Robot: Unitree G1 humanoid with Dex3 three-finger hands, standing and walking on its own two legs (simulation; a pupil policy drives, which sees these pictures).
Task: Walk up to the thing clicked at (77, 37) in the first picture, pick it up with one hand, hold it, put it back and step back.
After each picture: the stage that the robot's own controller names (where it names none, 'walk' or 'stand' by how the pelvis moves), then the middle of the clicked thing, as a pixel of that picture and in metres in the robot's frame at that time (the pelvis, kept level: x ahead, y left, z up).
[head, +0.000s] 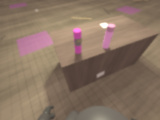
stand; (77, 42) +0.67 +0.16 +0.03
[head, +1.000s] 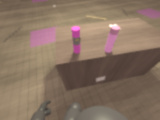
rise first; (76, 41) +0.63 +0.19 +0.06
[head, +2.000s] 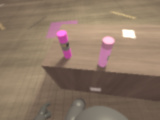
rise first; (65, 46) +0.52 +0.27 +0.05
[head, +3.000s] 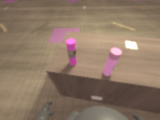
stand; (72, 53) +0.51 +0.19 +0.03
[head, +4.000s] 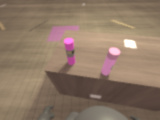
stand; (70, 52) +0.51 +0.20 +0.03
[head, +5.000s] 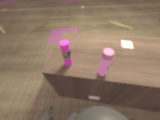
stand; (66, 54) +0.50 +0.24 +0.03
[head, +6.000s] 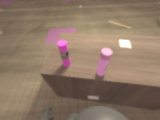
stand; (64, 54) +0.49 +0.25 +0.03
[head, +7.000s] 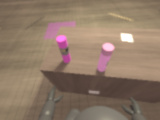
rise first; (64, 50) +0.50 +0.25 +0.03
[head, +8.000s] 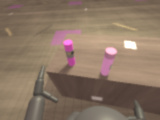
go down; (70, 54) +0.51 +0.24 +0.03
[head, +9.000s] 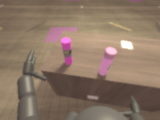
go down; (67, 52) +0.51 +0.22 +0.04
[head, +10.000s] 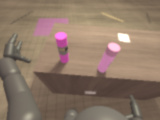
go down; (63, 49) +0.48 +0.22 +0.06
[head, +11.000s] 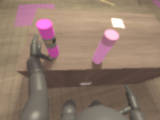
close in; (50, 41) +0.48 +0.24 +0.09
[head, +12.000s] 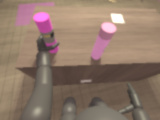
close; (48, 36) +0.52 +0.24 +0.11
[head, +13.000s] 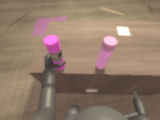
lift; (56, 55) +0.39 +0.23 +0.11
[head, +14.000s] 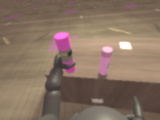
lift; (66, 55) +0.33 +0.17 +0.22
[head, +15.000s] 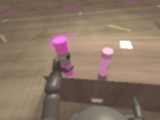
hold; (65, 59) +0.33 +0.18 +0.18
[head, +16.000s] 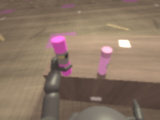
hold; (63, 58) +0.34 +0.19 +0.18
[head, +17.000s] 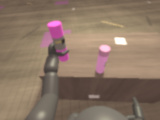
crouch; (60, 44) +0.43 +0.21 +0.21
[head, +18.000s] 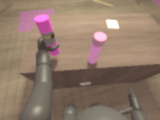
lower; (49, 38) +0.51 +0.23 +0.12
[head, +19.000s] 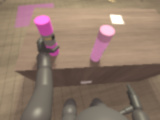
lower; (49, 39) +0.50 +0.23 +0.11
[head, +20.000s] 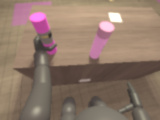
lower; (46, 37) +0.51 +0.24 +0.11
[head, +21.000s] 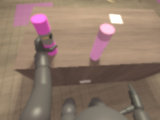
lower; (47, 38) +0.50 +0.24 +0.11
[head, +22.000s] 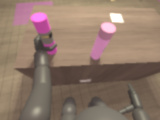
rest; (47, 37) +0.51 +0.24 +0.11
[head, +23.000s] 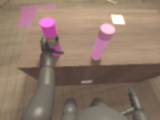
withdraw; (53, 40) +0.50 +0.21 +0.11
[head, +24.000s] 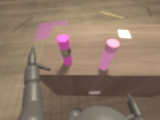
sink last; (66, 52) +0.46 +0.19 +0.08
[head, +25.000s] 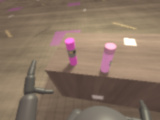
stand; (71, 53) +0.50 +0.22 +0.06
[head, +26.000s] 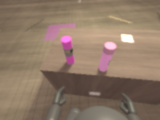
stand; (68, 51) +0.49 +0.21 +0.05
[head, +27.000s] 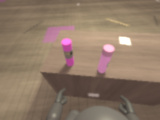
stand; (68, 53) +0.49 +0.21 +0.04
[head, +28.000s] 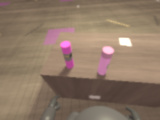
stand; (68, 56) +0.47 +0.21 +0.04
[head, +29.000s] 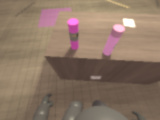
walk; (74, 36) +0.59 +0.16 +0.05
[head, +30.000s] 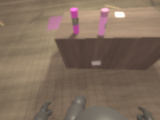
walk; (75, 22) +0.89 +0.25 +0.06
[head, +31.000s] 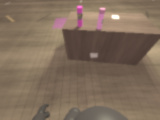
stand; (79, 17) +1.20 +0.23 +0.05
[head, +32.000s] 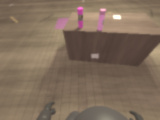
stand; (80, 18) +1.19 +0.22 +0.03
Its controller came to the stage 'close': yes
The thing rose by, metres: 0.23
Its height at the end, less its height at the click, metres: +0.00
